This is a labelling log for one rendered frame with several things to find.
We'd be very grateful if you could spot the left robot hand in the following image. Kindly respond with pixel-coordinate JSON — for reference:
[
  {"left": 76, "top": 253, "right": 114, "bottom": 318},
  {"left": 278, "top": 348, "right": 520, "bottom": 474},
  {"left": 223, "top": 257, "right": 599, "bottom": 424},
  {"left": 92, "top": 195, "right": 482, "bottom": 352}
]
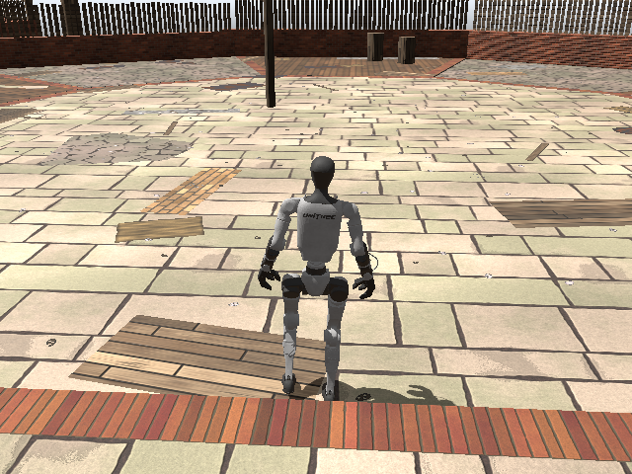
[{"left": 258, "top": 269, "right": 280, "bottom": 290}]

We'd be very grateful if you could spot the robot right forearm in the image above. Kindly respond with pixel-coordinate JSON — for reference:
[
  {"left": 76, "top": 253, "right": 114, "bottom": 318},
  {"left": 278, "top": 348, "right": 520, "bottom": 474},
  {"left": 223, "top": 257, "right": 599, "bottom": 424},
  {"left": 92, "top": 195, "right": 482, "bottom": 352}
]
[{"left": 355, "top": 242, "right": 373, "bottom": 280}]

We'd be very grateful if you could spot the right robot upper arm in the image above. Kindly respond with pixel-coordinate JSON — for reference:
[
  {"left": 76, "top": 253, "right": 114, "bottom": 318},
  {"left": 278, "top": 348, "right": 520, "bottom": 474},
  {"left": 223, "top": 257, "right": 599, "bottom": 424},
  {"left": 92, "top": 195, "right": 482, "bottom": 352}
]
[{"left": 341, "top": 200, "right": 365, "bottom": 257}]

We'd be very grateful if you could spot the humanoid robot torso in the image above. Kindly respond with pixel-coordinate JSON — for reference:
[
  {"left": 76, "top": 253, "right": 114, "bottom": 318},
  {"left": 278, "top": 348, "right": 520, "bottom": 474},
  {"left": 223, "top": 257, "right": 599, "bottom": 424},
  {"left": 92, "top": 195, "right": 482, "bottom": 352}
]
[{"left": 296, "top": 194, "right": 343, "bottom": 296}]

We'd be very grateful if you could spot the robot right thigh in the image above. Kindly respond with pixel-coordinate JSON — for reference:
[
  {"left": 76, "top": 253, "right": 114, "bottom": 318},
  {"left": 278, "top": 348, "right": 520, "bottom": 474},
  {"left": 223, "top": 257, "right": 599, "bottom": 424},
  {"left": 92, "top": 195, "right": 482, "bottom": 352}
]
[{"left": 324, "top": 276, "right": 349, "bottom": 347}]

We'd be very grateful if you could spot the right robot hand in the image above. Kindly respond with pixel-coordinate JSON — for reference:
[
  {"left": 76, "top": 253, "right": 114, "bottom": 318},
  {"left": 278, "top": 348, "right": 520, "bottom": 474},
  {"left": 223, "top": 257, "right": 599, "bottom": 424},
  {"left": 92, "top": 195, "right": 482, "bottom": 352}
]
[{"left": 353, "top": 277, "right": 375, "bottom": 299}]

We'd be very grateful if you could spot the left robot upper arm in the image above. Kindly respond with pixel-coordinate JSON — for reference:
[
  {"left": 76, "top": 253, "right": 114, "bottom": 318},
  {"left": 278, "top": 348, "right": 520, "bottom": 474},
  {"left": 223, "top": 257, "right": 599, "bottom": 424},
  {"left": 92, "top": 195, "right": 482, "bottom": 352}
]
[{"left": 270, "top": 197, "right": 300, "bottom": 251}]

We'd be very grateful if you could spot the robot left forearm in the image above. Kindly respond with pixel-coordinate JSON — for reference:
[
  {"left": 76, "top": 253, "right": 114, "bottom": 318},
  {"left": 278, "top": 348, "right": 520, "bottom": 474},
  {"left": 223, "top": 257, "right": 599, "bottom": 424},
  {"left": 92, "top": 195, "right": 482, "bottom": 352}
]
[{"left": 261, "top": 235, "right": 279, "bottom": 272}]

